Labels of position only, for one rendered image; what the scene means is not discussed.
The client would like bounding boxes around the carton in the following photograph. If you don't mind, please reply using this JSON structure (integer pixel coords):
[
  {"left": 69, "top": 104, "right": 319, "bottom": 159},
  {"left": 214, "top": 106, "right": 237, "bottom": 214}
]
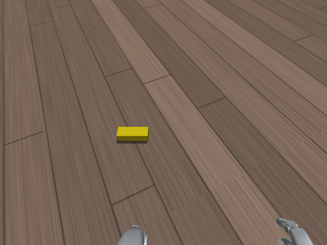
[{"left": 116, "top": 127, "right": 149, "bottom": 141}]

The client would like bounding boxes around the right robot hand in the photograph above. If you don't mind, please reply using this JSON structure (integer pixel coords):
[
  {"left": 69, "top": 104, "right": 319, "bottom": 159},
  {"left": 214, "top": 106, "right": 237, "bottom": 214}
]
[{"left": 274, "top": 218, "right": 313, "bottom": 245}]

